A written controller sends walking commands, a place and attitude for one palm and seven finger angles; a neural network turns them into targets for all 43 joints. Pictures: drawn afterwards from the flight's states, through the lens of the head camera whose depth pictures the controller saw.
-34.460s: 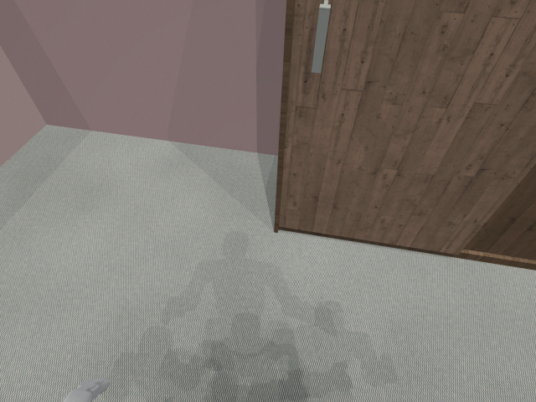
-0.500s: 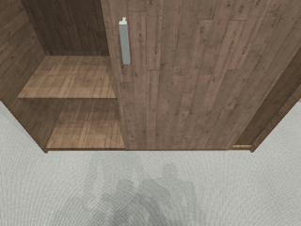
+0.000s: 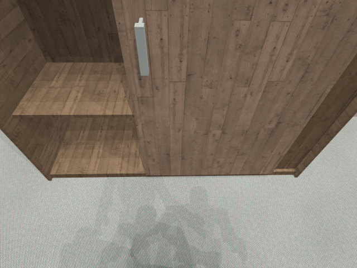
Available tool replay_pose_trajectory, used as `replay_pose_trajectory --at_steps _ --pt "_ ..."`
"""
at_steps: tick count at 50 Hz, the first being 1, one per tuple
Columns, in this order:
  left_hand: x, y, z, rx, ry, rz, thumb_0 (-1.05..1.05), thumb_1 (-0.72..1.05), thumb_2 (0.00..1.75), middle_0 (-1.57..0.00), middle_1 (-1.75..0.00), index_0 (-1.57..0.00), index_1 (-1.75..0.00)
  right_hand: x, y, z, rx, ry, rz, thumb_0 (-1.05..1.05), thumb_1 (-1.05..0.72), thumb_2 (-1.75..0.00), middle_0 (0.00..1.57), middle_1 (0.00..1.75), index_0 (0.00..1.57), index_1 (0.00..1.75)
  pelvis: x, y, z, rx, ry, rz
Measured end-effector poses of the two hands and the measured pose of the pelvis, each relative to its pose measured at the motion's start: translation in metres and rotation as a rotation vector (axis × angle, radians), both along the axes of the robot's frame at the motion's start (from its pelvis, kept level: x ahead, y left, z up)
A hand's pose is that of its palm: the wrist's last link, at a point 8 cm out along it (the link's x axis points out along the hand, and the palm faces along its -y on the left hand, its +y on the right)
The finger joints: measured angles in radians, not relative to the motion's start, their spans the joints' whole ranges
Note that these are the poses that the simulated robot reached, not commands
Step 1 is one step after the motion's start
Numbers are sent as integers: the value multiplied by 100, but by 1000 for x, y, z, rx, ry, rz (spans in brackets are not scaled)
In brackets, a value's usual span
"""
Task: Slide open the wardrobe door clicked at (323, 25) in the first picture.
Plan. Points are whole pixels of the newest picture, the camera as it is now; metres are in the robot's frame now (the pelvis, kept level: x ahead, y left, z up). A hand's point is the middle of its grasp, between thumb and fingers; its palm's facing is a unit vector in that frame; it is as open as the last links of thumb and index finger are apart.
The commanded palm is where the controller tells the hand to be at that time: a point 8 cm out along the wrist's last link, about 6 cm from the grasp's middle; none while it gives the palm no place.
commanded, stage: look to check the result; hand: left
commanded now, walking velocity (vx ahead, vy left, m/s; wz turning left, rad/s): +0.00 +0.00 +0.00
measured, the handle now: (143, 47) +0.69 +0.15 +0.13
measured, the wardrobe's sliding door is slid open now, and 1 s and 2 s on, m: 0.60 0.60 0.60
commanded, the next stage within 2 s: stand and wait in 0.36 s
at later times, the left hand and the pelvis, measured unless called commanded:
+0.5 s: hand out of the picture +0.08 +0.22 -0.16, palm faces -0.03 -0.95 -0.31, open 7.3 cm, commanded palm none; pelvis +0.02 -0.02 +0.00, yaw +0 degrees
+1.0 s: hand out of the picture +0.09 +0.21 -0.16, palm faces -0.04 -0.95 -0.32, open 7.3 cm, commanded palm none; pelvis +0.02 -0.03 +0.00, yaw -1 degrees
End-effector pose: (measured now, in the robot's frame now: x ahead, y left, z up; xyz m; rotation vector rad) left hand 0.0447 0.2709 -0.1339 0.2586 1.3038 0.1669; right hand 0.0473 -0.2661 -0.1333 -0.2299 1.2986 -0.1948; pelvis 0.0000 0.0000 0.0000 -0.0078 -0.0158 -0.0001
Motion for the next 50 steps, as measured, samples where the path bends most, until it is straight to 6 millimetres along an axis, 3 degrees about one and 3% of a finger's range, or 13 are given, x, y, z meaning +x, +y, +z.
replay_pose_trajectory --at_steps 10,22,35,50 --pt "9 8 8 35 -2 -1 0 90 89 -20 -30 -21 -30 29 -15 5 -19 -42 25 0 -90 -90 20 30 20 30 8 -5 1 6 3 -2" --pt "31 -1 9 32 -33 -16 0 90 89 -20 -30 -21 -30 48 -31 12 -40 -69 36 0 -90 -90 20 30 20 30 18 -14 2 10 3 -4" --pt "45 -12 10 30 -55 -26 0 90 89 -20 -30 -21 -30 44 -38 10 -38 -55 21 0 -90 -90 20 30 20 30 23 -22 3 12 -4 -8" --pt "36 -18 10 35 -28 -22 0 90 89 -20 -30 -21 -30 28 -39 5 -22 -15 7 0 -90 -90 20 30 20 30 23 -28 3 12 -9 -11"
